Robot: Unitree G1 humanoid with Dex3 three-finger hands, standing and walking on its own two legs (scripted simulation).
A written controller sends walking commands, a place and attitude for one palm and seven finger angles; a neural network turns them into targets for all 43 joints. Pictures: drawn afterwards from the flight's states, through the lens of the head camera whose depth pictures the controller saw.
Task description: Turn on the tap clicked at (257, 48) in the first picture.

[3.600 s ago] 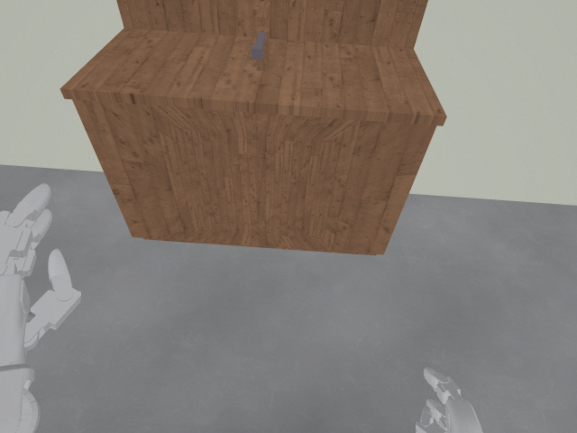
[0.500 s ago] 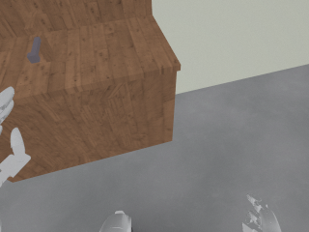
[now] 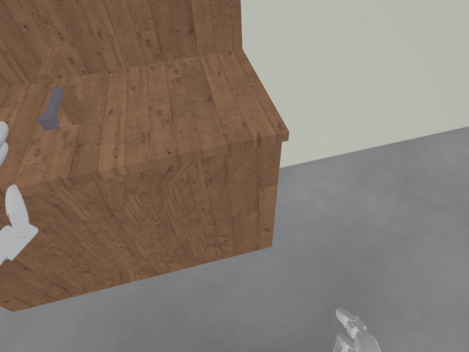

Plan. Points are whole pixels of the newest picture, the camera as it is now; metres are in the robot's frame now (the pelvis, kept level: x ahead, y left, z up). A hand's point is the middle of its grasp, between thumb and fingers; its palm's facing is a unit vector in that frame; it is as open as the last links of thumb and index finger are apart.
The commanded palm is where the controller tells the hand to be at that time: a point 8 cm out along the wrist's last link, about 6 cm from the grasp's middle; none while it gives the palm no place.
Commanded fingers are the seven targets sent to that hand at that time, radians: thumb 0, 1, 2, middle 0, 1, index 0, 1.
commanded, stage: take the last steps up to it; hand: left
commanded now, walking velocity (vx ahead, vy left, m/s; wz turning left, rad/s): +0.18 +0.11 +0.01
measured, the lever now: (48, 121) +0.52 +0.45 +0.11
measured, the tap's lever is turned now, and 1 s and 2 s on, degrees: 0 0 0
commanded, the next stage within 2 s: come to a stop and stand still in 0.20 s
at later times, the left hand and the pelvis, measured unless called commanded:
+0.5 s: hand (43, 185) +0.28 +0.27 +0.19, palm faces +0.45 -0.80 -0.40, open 7.4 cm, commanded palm +0.22 +0.30 +0.19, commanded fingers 0.00 0.90 0.90 -0.20 -0.30 -0.20 -0.30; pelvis +0.06 +0.02 +0.01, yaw +0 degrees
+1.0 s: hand (103, 222) +0.25 +0.20 +0.15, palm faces +0.23 -0.90 -0.38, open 7.4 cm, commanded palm +0.21 +0.25 +0.19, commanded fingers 0.00 0.90 0.90 -0.20 -0.30 -0.20 -0.30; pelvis +0.03 -0.02 +0.01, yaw -4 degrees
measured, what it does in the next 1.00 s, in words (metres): steps on the spot: left foot, then right foot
